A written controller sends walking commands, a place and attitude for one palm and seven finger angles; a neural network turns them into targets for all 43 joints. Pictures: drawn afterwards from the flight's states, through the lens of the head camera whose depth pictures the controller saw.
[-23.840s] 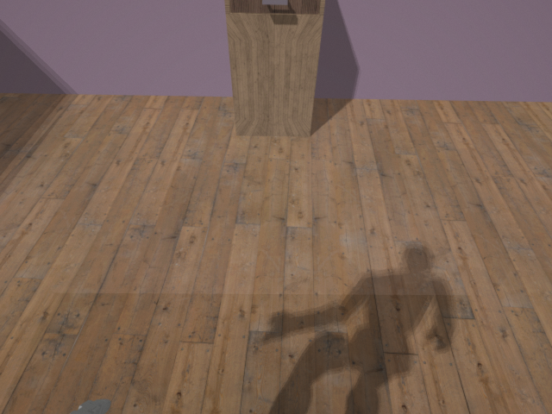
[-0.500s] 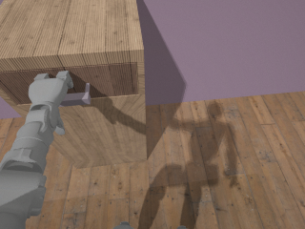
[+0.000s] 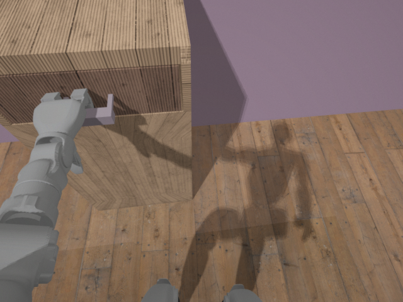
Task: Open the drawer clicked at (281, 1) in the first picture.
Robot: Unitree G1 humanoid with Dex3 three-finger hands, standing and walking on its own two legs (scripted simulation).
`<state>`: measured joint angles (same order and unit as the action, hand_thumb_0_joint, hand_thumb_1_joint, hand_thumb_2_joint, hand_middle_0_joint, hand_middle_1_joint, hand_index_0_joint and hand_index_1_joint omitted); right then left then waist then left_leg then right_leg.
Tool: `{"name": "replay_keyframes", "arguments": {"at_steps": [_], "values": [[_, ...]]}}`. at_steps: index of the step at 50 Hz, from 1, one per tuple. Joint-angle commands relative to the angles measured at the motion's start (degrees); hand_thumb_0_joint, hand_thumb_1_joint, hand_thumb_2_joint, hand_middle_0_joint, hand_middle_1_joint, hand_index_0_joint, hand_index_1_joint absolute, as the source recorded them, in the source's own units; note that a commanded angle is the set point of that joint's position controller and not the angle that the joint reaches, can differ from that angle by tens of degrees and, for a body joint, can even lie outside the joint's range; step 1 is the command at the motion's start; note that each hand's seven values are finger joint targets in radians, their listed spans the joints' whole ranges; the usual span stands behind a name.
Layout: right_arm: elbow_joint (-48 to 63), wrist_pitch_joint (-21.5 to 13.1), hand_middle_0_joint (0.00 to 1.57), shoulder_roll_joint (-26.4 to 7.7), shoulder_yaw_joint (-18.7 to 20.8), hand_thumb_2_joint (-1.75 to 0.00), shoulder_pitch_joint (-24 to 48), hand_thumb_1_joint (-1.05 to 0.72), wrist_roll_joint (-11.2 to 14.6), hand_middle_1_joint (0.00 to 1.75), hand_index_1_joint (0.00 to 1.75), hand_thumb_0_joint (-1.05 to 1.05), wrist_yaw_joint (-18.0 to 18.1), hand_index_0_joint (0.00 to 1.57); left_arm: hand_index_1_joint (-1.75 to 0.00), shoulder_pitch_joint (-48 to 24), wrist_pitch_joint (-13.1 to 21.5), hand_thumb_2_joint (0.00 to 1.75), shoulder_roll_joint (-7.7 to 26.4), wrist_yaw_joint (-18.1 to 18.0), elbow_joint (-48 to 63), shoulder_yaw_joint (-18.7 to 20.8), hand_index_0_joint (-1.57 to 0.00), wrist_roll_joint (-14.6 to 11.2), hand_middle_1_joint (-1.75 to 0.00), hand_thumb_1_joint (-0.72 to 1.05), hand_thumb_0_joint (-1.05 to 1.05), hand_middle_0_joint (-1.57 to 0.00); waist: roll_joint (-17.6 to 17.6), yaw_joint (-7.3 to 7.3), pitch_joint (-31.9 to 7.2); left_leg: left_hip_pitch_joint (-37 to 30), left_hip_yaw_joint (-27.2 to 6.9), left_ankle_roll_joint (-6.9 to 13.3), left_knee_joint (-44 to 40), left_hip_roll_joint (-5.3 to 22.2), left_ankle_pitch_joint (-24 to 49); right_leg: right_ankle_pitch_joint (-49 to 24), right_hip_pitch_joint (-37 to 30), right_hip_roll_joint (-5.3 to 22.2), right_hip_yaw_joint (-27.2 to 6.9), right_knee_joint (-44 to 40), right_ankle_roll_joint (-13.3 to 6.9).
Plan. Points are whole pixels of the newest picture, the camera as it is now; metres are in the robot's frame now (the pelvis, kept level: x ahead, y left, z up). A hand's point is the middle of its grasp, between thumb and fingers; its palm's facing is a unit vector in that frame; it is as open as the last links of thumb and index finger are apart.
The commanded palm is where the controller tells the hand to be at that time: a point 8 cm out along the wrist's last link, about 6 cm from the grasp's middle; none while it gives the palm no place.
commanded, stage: lower the fingers behind the handle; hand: left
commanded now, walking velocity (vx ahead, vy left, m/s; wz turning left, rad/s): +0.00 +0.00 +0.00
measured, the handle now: (87, 108) +0.50 +0.25 +0.04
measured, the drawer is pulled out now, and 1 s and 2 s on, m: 0.00 0.00 0.06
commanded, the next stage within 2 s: close the thumb around the handle in 0.16 s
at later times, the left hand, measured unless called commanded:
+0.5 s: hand (73, 133) +0.45 +0.28 +0.02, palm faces -0.06 -0.03 -1.00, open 12.3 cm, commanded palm +0.44 +0.26 +0.08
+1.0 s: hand (73, 133) +0.45 +0.28 +0.02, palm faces -0.07 -0.02 -1.00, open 5.7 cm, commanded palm +0.44 +0.26 +0.08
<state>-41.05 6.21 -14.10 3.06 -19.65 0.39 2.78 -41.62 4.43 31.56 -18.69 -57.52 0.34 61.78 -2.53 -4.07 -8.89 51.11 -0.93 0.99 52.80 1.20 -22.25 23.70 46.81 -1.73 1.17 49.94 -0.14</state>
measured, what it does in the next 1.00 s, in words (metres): stands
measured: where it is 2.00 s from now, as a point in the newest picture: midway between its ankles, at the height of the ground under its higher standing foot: outside the picture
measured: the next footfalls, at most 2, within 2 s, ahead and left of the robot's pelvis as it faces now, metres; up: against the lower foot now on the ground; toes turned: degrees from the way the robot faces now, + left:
none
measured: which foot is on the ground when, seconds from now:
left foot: down 0.00-1.00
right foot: down 0.00-1.00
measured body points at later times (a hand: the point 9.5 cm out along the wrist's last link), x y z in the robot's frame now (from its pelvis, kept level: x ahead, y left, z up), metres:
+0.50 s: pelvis +0.01 +0.01 +0.01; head +0.10 +0.01 +0.45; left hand +0.45 +0.27 +0.07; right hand +0.04 -0.27 -0.12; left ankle +0.02 +0.11 -0.69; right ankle -0.01 -0.12 -0.69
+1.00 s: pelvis +0.02 +0.00 +0.01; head +0.11 +0.01 +0.45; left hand +0.45 +0.27 +0.07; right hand +0.06 -0.27 -0.12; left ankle +0.02 +0.11 -0.69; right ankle -0.01 -0.12 -0.69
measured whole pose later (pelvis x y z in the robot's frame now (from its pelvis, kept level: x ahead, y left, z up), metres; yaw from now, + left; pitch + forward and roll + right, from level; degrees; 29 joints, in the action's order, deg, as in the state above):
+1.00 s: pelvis +0.02 +0.00 +0.01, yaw -1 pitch +19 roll -2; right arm -40.4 7.3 -14.1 3.6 -18.5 0.2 2.1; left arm -36.6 4.1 30.0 -18.2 -54.5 0.9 61.6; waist -2.5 -3.5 -9.2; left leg 46.5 0.1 1.3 50.3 1.1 -22.9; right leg 24.0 42.5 -1.6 0.1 47.3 0.2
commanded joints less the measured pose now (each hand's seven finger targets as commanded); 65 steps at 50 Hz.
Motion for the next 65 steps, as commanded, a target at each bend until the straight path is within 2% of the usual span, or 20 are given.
{"name": "replay_keyframes", "arguments": {"at_steps": [1,2,8,13,17,19,24,27,28,30,35,38,42,44,51,54,55,56,61,65], "values": [[3.38,-1.04,0.2,-9.57,3.13,-0.9,-7.41,-0.9,-0.09,0.3,0.3,0.0,0.59,0.2,-1.2,-23.99,-1.79,0.3,12.92,-1.16,9.08,2.46,-0.3,-0.22,-1.2,-0.5,0.0,-0.3,-2.99,-2.45,-21.65,-22.36,0.58,1.61,-6.31,-1.52,16.27,-13.03,-5.86,-2.63,0.95,-8.01,-1.7],[3.55,-1.06,0.2,-9.42,3.09,-0.9,-7.26,-0.9,-0.12,0.3,0.3,0.0,0.56,0.2,-1.2,-23.38,-2.06,0.3,10.93,-0.76,8.25,1.02,-0.3,-0.54,-1.2,-0.5,0.0,-0.3,-2.73,-2.94,-20.03,-22.1,0.78,1.7,-6.48,-1.58,15.7,-12.79,-5.82,-2.66,0.95,-8.48,-1.72],[3.72,-0.93,0.2,-9.54,2.91,-0.9,-6.88,-0.9,-0.19,0.3,0.3,0.0,0.75,0.2,-1.2,-22.26,-0.49,0.3,12.67,0.37,9.29,2.75,-0.3,-0.55,-1.2,-0.5,0.0,-0.3,-1.62,-2.22,-19.29,-21.85,0.65,1.79,-7.23,-1.47,16.12,-13.39,-7.36,-2.46,0.82,-8.86,-1.91],[4.15,-1.22,0.2,-8.98,3.41,-0.9,-6.64,-0.9,-0.39,0.3,0.3,0.0,0.39,0.2,-1.2,-20.46,1.23,0.3,10.12,-0.33,11.86,2.04,-0.3,-0.54,-1.2,-0.5,0.0,-0.3,-2.86,-1.79,-20.3,-23.68,0.51,1.54,-6.81,-1.32,18.19,-14.07,-6.64,-2.67,1.08,-8.18,-2.12],[3.99,-1.15,0.2,-9.28,3.64,-0.9,-6.57,-0.9,-0.44,0.3,0.3,0.0,0.21,0.2,-1.22,-19.23,1.18,0.4,11.68,-1.26,12.44,3.5,-0.32,-0.38,-1.22,-0.28,0.0,-0.32,-2.64,-1.21,-21.08,-23.53,0.6,1.43,-6.54,-1.32,19.32,-15.34,-7.11,-2.73,1.11,-7.58,-2.09],[3.78,-1.14,0.2,-9.17,3.8,-0.9,-6.6,-0.9,-0.43,0.3,0.3,0.0,0.0,0.2,-1.24,-20.52,0.88,0.44,9.84,-1.61,13.05,1.99,-0.32,-0.21,-1.24,-0.16,0.0,-0.32,-4.14,-1.86,-21.51,-25.2,0.42,1.29,-6.35,-1.19,20.67,-15.44,-5.8,-2.75,1.22,-7.59,-2.02],[3.69,-0.72,0.2,-9.44,3.81,-0.9,-6.43,-0.9,-0.42,0.3,0.3,0.0,-0.12,0.2,-1.27,-18.42,0.02,0.56,12.14,-1.74,12.89,4.26,-0.34,-0.47,-1.27,0.12,0.0,-0.34,-2.37,-0.95,-23.03,-24.9,0.85,1.45,-6.3,-1.32,22.93,-18.82,-8.89,-2.68,1.0,-7.37,-1.93],[4.05,-0.6,0.2,-9.16,3.95,-0.9,-5.78,-0.9,-0.51,0.3,0.3,0.0,-0.33,0.2,-1.28,-16.4,-0.18,0.64,10.08,-1.46,13.25,3.16,-0.36,-0.74,-1.28,0.28,0.0,-0.36,-3.55,-0.7,-21.42,-25.13,1.32,1.36,-6.5,-1.36,23.05,-18.97,-9.2,-2.68,1.13,-7.83,-2.07],[4.02,-0.42,0.2,-9.45,3.83,-0.9,-5.64,-0.9,-0.55,0.3,0.3,0.0,-0.3,0.2,-1.29,-16.14,-0.14,0.66,11.77,-1.29,13.31,4.64,-0.36,-0.83,-1.29,0.34,0.0,-0.36,-2.03,-0.56,-21.62,-24.8,1.02,1.38,-6.49,-1.23,23.8,-19.52,-9.84,-2.63,1.17,-7.62,-2.1],[4.03,-0.33,0.2,-9.38,3.79,-0.9,-5.6,-0.9,-0.47,0.3,0.3,0.0,-0.17,0.2,-1.3,-16.31,-0.25,0.71,10.97,-1.25,12.32,3.59,-0.37,-0.58,-1.3,0.45,0.0,-0.37,-1.88,-1.02,-19.91,-23.89,1.12,1.41,-6.65,-1.34,22.23,-18.68,-9.06,-2.63,1.16,-7.77,-1.96],[4.49,-0.3,0.2,-9.17,3.93,-0.9,-5.43,-0.9,-0.48,0.3,0.3,0.0,-0.26,0.2,-1.33,-15.79,0.13,0.83,9.59,-1.16,13.24,2.86,-0.39,-0.67,-1.33,0.73,0.0,-0.39,-2.82,-0.97,-20.6,-25.48,1.01,1.3,-6.6,-1.26,23.27,-18.41,-8.48,-2.66,1.27,-7.73,-2.03],[4.51,-0.26,0.2,-9.26,3.98,-0.9,-5.31,-0.9,-0.67,0.3,0.3,0.0,-0.21,0.2,-1.35,-15.18,0.48,0.9,11.04,-1.18,14.36,4.38,-0.4,-0.96,-1.35,0.9,0.0,-0.4,-1.81,-0.57,-22.45,-25.34,1.3,1.46,-6.21,-1.32,24.89,-21.09,-10.58,-2.54,0.9,-7.53,-1.99],[4.27,0.01,0.2,-9.39,3.78,-0.9,-5.16,-0.9,-0.47,0.3,0.3,0.0,-0.2,0.2,-1.35,-15.26,0.06,0.9,11.57,-1.34,12.45,4.1,-0.4,-0.27,-1.35,0.9,0.0,-0.4,-1.53,-0.81,-19.75,-23.53,1.22,1.37,-6.55,-1.41,22.24,-19.02,-9.31,-2.6,1.06,-7.59,-1.99],[4.47,-0.03,0.2,-9.27,3.95,-0.9,-5.25,-0.9,-0.36,0.3,0.3,0.0,-0.14,0.2,-1.35,-17.64,0.5,0.9,11.19,-1.38,14.68,3.6,-0.4,-0.31,-1.35,0.9,0.0,-0.4,-2.84,-1.05,-21.88,-25.34,1.15,1.32,-6.48,-1.23,23.49,-19.61,-8.95,-2.53,0.85,-7.52,-1.83],[4.39,-0.03,0.2,-9.27,3.86,-0.9,-5.34,-0.9,-0.32,0.3,0.3,0.0,-0.08,0.2,-1.35,-17.75,0.61,0.9,11.79,-1.15,14.67,3.97,-0.4,-0.75,-1.35,0.9,0.0,-0.4,-2.91,-0.82,-22.25,-24.68,1.37,1.36,-6.48,-1.45,23.01,-20.08,-10.02,-2.46,0.7,-7.54,-1.83],[4.72,0.03,0.2,-8.9,4.01,-0.9,-5.09,-0.9,-0.32,0.3,0.3,0.0,-0.27,0.2,-1.35,-14.64,0.95,0.9,9.66,-1.04,15.08,3.19,-0.4,-1.07,-1.35,0.9,0.0,-0.4,-3.32,-0.31,-23.27,-26.07,1.38,1.26,-6.42,-1.38,24.67,-20.65,-10.23,-2.6,0.88,-7.43,-1.88],[4.58,-0.01,0.2,-8.96,4.04,-0.9,-4.95,-0.9,-0.41,0.3,0.3,0.0,-0.37,0.2,-1.35,-11.92,0.67,0.9,9.06,-0.95,13.39,3.3,-0.4,-1.5,-1.35,0.9,0.0,-0.4,-2.29,-0.15,-21.31,-25.33,1.47,1.3,-6.49,-1.35,24.01,-20.35,-10.44,-2.65,1.05,-7.67,-2.03],[4.89,0.04,0.2,-9.02,3.96,-0.9,-4.62,-0.9,-0.33,0.3,0.3,0.0,-0.37,0.2,-1.35,-12.43,1.04,0.9,10.41,-1.06,15.27,4.27,-0.4,-1.44,-1.35,0.9,0.0,-0.4,-2.75,0.37,-22.3,-25.29,1.56,1.27,-6.78,-1.27,24.23,-20.75,-10.97,-2.57,0.87,-7.59,-1.94],[6.22,0.1,0.2,-8.66,4.07,-0.9,-3.02,-0.9,-0.17,0.3,0.3,0.0,-0.68,0.2,-1.35,-4.35,1.12,0.9,8.81,-0.86,18.7,4.46,-0.4,-2.39,-1.35,0.9,0.0,-0.4,-2.14,1.84,-22.86,-26.04,2.04,1.25,-7.41,-1.14,26.4,-22.91,-13.85,-2.69,0.95,-7.79,-1.97],[6.77,-0.07,0.2,-8.76,4.29,-0.9,-2.17,-0.9,-0.06,0.3,0.3,0.0,-1.02,0.2,-1.35,1.05,-0.15,0.9,5.57,-0.76,21.09,2.83,-0.4,-3.27,-1.35,0.9,0.0,-0.4,-2.14,1.63,-20.32,-27.31,1.83,1.24,-7.78,-0.7,29.25,-23.58,-13.56,-2.79,1.38,-8.16,-2.02]]}}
